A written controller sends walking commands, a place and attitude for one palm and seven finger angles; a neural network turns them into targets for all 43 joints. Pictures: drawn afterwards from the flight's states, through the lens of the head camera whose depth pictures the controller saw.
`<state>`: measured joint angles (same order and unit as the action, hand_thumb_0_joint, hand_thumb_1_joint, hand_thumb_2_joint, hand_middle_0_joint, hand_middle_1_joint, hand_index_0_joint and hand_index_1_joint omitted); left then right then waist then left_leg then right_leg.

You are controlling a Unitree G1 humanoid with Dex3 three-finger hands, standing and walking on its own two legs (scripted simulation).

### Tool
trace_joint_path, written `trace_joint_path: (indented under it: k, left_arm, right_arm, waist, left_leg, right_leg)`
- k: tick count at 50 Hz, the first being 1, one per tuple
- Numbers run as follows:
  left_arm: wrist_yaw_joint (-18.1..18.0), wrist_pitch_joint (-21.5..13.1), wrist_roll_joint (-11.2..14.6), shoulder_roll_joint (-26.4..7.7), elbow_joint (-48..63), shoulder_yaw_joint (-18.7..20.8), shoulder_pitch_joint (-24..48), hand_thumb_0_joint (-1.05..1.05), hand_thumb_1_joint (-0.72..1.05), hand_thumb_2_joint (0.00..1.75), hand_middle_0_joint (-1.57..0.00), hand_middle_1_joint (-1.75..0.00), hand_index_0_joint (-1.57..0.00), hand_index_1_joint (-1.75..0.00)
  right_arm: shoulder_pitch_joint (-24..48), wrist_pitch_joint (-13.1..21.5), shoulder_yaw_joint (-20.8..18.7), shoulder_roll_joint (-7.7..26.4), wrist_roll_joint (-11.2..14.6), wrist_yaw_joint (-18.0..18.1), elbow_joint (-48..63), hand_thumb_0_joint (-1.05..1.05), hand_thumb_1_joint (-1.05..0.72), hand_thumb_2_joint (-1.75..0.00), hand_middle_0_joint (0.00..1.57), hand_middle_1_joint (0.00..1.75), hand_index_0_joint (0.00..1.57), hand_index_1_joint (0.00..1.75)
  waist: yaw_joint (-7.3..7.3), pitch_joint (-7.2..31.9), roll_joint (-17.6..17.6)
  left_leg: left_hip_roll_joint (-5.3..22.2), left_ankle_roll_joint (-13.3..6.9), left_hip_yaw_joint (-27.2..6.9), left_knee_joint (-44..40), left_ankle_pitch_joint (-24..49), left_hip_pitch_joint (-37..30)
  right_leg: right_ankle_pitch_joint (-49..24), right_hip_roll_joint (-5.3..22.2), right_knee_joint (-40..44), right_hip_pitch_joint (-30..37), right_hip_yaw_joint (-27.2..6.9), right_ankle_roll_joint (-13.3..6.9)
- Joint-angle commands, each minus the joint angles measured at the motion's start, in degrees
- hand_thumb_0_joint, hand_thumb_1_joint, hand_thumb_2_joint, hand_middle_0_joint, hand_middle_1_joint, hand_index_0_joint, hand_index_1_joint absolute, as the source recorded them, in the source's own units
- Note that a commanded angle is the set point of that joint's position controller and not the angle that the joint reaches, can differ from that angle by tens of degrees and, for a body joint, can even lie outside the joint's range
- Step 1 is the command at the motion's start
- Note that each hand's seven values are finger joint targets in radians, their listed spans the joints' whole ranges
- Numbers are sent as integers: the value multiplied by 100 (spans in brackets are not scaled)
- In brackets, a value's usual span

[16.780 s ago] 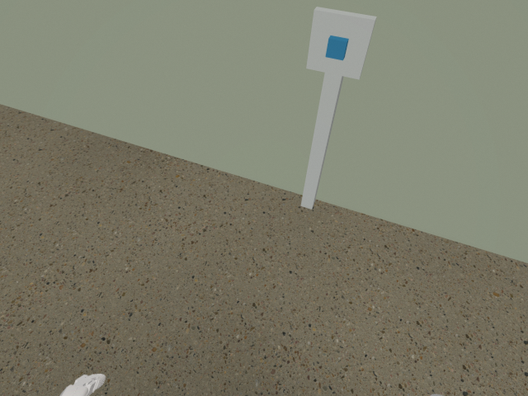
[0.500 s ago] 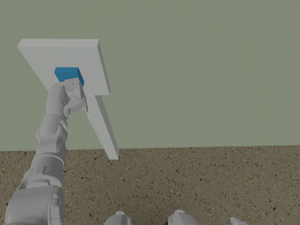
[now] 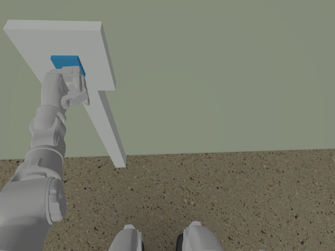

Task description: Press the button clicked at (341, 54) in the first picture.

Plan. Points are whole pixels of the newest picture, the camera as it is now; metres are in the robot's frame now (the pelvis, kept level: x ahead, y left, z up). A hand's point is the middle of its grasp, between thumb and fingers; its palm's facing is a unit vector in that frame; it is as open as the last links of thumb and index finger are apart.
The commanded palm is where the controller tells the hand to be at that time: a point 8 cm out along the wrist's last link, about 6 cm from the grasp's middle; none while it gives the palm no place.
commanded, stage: hold the button down briefly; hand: left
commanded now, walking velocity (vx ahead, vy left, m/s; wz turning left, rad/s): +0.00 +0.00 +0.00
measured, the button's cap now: (69, 63) +0.52 +0.21 +0.11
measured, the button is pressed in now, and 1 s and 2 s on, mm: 14 0 0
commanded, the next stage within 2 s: pull the fist back off the button in 0.12 s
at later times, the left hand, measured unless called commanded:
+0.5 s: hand (83, 92) +0.47 +0.18 +0.07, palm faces +0.00 -1.00 -0.03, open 2.9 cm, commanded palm +0.45 +0.23 +0.08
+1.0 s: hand (82, 112) +0.41 +0.18 +0.08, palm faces +0.01 -1.00 -0.02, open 3.1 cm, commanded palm +0.37 +0.23 +0.08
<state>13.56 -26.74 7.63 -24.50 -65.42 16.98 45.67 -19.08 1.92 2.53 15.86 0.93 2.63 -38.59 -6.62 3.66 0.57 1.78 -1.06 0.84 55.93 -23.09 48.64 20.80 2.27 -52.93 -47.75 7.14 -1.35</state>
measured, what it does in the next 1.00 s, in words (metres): stands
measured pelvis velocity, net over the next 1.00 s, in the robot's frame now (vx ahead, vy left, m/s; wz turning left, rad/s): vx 0.04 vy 0.01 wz -0.03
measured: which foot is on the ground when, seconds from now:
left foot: down 0.00-1.00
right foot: down 0.00-1.00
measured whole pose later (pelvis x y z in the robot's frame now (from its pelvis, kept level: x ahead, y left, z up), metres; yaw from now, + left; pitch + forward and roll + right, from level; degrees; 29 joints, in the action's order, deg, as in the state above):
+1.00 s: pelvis +0.04 +0.01 +0.02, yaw -2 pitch +12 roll -1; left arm 8.9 -21.6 11.2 -13.7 -30.3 12.1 14.2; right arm -16.9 1.0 0.8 14.2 1.8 0.8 -32.5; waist -2.8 4.5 1.3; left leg 1.3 -1.7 3.4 48.8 -24.4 36.2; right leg 21.7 1.5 -46.9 -36.9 3.7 -0.1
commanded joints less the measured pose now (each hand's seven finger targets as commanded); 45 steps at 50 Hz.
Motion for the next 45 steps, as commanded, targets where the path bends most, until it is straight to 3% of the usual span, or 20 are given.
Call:
trace_joint_path:
  k: [1, 3, 4, 7, 12, 14, 15, 18, 20, 21, 23, 29, 31, 32, 34, 36, 38, 41, 43, 45]
  left_arm:
    - [-298, -128, 146, -1474, 1271, 371, 3492, 0, 90, 90, -130, -150, -130, -150]
    - [-285, -123, 110, -1512, 1298, 338, 3568, 0, 90, 90, -130, -150, -130, -150]
    - [-276, -102, 126, -1313, 1243, 200, 3541, 0, 90, 90, -130, -150, -130, -150]
    - [-323, -95, 118, -1601, 1224, 391, 3563, 0, 90, 90, -130, -150, -130, -150]
    - [-352, -68, 85, -1340, 1249, 163, 3694, 0, 90, 90, -130, -150, -130, -150]
    - [-399, -39, 82, -1292, 1231, 219, 3545, 0, 90, 90, -130, -150, -130, -150]
    - [-421, -2, 68, -1362, 1105, 292, 3441, 0, 90, 90, -130, -150, -130, -150]
    - [-420, -34, 31, -1248, 1267, 255, 3324, 0, 90, 90, -130, -150, -130, -150]
    - [-426, -16, 33, -1061, 1291, 139, 3235, 0, 90, 90, -130, -150, -130, -150]
    - [-433, -13, 28, -1081, 1225, 209, 3126, 0, 90, 90, -130, -150, -130, -150]
    - [-443, -19, 12, -1147, 1401, 261, 3039, 0, 90, 90, -130, -150, -130, -150]
    - [-444, -41, 81, -858, 1744, 186, 2262, 0, 90, 90, -130, -150, -130, -150]
    - [-441, -48, 99, -739, 1895, 99, 2140, 0, 90, 90, -130, -150, -130, -150]
    - [-441, -68, 98, -636, 2087, 22, 2042, 0, 90, 90, -130, -150, -130, -150]
    - [-465, -58, 139, -648, 2371, 123, 1450, 0, 90, 90, -130, -150, -130, -150]
    - [-462, -20, 187, -390, 2635, -51, 1109, 0, 90, 90, -130, -150, -130, -150]
    - [-481, -12, 229, -465, 3007, 62, 694, 0, 90, 90, -130, -150, -130, -150]
    - [-471, -9, 282, -375, 3626, 38, -62, 0, 90, 90, -130, -150, -130, -150]
    - [-469, 9, 352, -109, 4133, -82, -814, 0, 90, 90, -130, -150, -130, -150]
    - [-472, 111, 438, 176, 4441, -239, -1353, 0, 90, 90, -130, -150, -130, -150]
  right_arm:
    - [-620, 193, -323, 979, 7, 100, 438, 0, -90, -90, 20, 30, 20, 30]
    - [-609, 201, -312, 977, 12, 104, 461, 0, -90, -90, 20, 30, 20, 30]
    - [-598, 217, -309, 958, 21, 92, 465, 0, -90, -90, 20, 30, 20, 30]
    - [-615, 238, -303, 1013, 15, 107, 477, 0, -90, -90, 20, 30, 20, 30]
    - [-645, 284, -296, 1012, 8, 93, 494, 0, -90, -90, 20, 30, 20, 30]
    - [-665, 294, -320, 1018, -16, 73, 511, 0, -90, -90, 20, 30, 20, 30]
    - [-675, 284, -318, 1030, -18, 64, 518, 0, -90, -90, 20, 30, 20, 30]
    - [-654, 264, -340, 1002, -33, 36, 575, 0, -90, -90, 20, 30, 20, 30]
    - [-622, 243, -344, 987, -29, 13, 594, 0, -90, -90, 20, 30, 20, 30]
    - [-625, 228, -356, 996, -38, 11, 611, 0, -90, -90, 20, 30, 20, 30]
    - [-601, 212, -366, 990, -36, 9, 654, 0, -90, -90, 20, 30, 20, 30]
    - [-478, 132, -402, 934, -6, -24, 783, 0, -90, -90, 20, 30, 20, 30]
    - [-439, 107, -399, 899, 7, -19, 815, 0, -90, -90, 20, 30, 20, 30]
    - [-409, 102, -409, 880, 15, -32, 839, 0, -90, -90, 20, 30, 20, 30]
    - [-372, 81, -441, 872, 18, -47, 915, 0, -90, -90, 20, 30, 20, 30]
    - [-284, 59, -427, 821, 39, -57, 977, 0, -90, -90, 20, 30, 20, 30]
    - [-225, 45, -449, 802, 50, -61, 1018, 0, -90, -90, 20, 30, 20, 30]
    - [-78, 55, -453, 736, 69, -61, 1139, 0, -90, -90, 20, 30, 20, 30]
    - [-2, 86, -471, 672, 84, -89, 1225, 0, -90, -90, 20, 30, 20, 30]
    - [88, 117, -475, 643, 98, -118, 1260, 0, -90, -90, 20, 30, 20, 30]
  waist:
    - [-501, 2212, 246]
    - [-491, 2221, 396]
    - [-522, 2125, 462]
    - [-519, 2119, 323]
    - [-557, 2121, 528]
    - [-515, 2232, 498]
    - [-498, 2127, 316]
    - [-404, 2297, 465]
    - [-430, 2093, 424]
    - [-401, 2071, 256]
    - [-326, 2214, 346]
    - [-126, 2191, 339]
    - [-120, 2116, 238]
    - [-76, 2175, 407]
    - [70, 2365, 191]
    - [94, 2233, 232]
    - [187, 2234, 151]
    - [343, 2251, 327]
    - [427, 2303, 371]
    - [421, 2045, 223]
  left_leg:
    - [-147, -89, -379, -909, -354, -957]
    - [-146, -72, -386, -919, -449, -923]
    - [-150, -67, -385, -936, -541, -947]
    - [-142, -83, -391, -912, -653, -803]
    - [-125, -61, -471, -960, -745, -997]
    - [-143, -56, -476, -954, -736, -1052]
    - [-138, -56, -488, -970, -799, -935]
    - [-147, -44, -476, -976, -636, -1091]
    - [-137, -46, -485, -1013, -698, -1111]
    - [-132, -59, -499, -1011, -667, -1096]
    - [-140, -51, -452, -1009, -598, -1111]
    - [-125, -25, -431, -1118, -335, -1382]
    - [-116, -29, -427, -1139, -190, -1413]
    - [-111, -8, -426, -1176, -93, -1566]
    - [-100, -3, -412, -1188, 286, -1723]
    - [-105, -1, -362, -1213, 506, -1779]
    - [-102, 1, -300, -1242, 762, -1835]
    - [-101, 22, -240, -1284, 1218, -2014]
    - [-77, 46, -199, -1319, 1709, -2249]
    - [-58, 62, -176, -1362, 1848, -2248]
  right_leg:
    - [312, -280, 945, 927, -744, 99]
    - [391, -270, 914, 866, -734, 95]
    - [446, -276, 940, 768, -725, 95]
    - [550, -270, 931, 765, -748, 108]
    - [540, -280, 846, 492, -660, 86]
    - [510, -282, 839, 504, -650, 82]
    - [558, -285, 851, 529, -638, 84]
    - [468, -279, 814, 585, -618, 64]
    - [474, -282, 837, 487, -587, 62]
    - [460, -287, 841, 525, -586, 52]
    - [442, -276, 828, 637, -602, 61]
    - [245, -286, 866, 823, -552, 26]
    - [132, -295, 877, 920, -537, 21]
    - [72, -293, 869, 913, -510, 12]
    - [-195, -308, 878, 1204, -493, -3]
    - [-386, -310, 925, 1309, -488, -11]
    - [-660, -309, 961, 1573, -506, -4]
    - [-1101, -300, 953, 1871, -510, -36]
    - [-1496, -291, 945, 2031, -474, -29]
    - [-1631, -289, 985, 2044, -420, -2]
